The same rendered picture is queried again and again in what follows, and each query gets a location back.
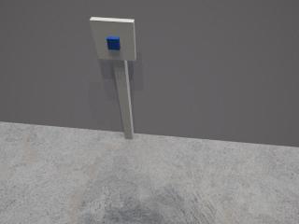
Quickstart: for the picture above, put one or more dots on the panel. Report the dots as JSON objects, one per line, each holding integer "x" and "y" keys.
{"x": 124, "y": 29}

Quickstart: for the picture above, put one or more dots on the button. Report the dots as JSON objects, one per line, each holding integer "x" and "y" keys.
{"x": 113, "y": 43}

